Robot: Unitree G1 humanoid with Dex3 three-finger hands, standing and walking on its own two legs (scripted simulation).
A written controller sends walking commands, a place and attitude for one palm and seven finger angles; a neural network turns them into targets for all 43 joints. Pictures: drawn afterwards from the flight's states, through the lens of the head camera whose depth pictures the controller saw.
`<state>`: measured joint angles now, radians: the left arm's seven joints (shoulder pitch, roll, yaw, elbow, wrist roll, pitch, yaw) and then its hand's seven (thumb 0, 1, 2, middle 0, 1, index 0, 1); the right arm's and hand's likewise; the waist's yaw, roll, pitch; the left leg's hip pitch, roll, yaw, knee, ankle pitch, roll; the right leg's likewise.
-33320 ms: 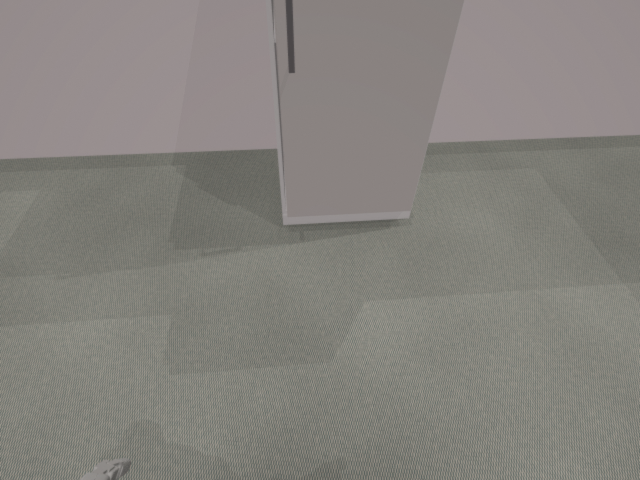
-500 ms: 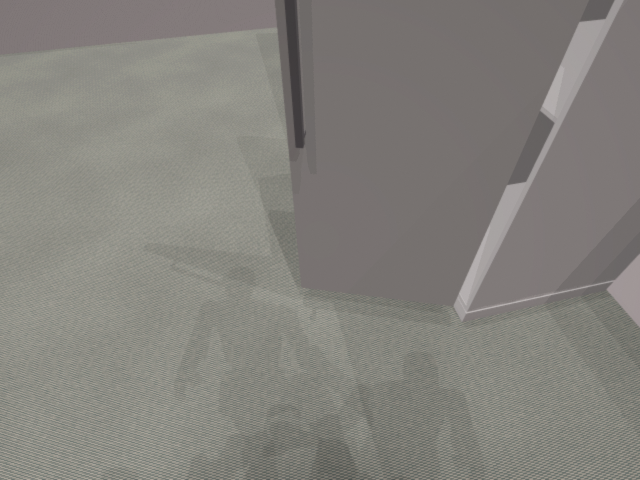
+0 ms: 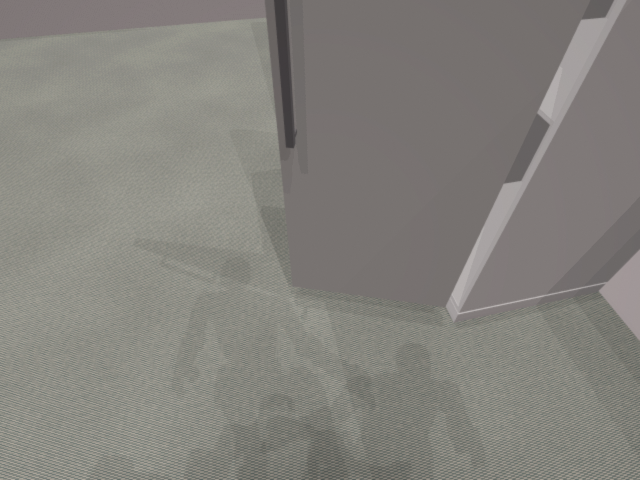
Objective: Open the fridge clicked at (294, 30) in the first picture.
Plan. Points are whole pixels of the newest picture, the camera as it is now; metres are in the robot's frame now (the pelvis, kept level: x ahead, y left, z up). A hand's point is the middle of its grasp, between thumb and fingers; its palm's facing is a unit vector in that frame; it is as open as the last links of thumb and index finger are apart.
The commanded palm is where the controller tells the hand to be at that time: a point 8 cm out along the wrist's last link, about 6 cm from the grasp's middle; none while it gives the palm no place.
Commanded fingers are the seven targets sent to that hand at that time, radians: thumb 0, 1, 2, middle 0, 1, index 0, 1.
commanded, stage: look to check the result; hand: left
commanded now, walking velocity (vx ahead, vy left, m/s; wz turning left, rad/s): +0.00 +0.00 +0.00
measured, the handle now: (285, 28) +0.80 +0.10 +0.19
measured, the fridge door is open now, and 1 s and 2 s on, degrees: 68 68 68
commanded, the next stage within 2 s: stand and wait in 0.30 s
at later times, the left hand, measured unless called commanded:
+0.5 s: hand out of the picture +0.09 +0.22 -0.15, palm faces -0.02 -0.94 -0.34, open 7.4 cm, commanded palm none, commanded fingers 0.00 0.90 0.90 -0.20 -0.30 -0.20 -0.30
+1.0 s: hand out of the picture +0.09 +0.22 -0.16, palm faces -0.03 -0.94 -0.33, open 7.4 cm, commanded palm none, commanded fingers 0.00 0.90 0.90 -0.20 -0.30 -0.20 -0.30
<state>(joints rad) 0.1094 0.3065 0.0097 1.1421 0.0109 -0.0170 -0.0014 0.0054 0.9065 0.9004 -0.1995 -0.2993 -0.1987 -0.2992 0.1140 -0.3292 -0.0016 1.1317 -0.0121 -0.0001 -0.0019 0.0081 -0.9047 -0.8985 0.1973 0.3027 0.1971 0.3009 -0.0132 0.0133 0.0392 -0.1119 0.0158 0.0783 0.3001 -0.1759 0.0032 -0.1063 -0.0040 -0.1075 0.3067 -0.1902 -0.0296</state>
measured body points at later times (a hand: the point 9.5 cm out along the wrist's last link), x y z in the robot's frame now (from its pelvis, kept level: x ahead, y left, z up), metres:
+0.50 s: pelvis +0.01 -0.02 +0.00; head +0.02 -0.03 +0.45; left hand +0.10 +0.27 -0.13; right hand +0.07 -0.31 -0.15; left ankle -0.01 +0.11 -0.75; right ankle -0.01 -0.09 -0.75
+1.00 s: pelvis +0.01 -0.02 +0.00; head +0.02 -0.03 +0.45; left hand +0.09 +0.27 -0.13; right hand +0.05 -0.31 -0.15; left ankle -0.01 +0.11 -0.75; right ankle -0.01 -0.09 -0.75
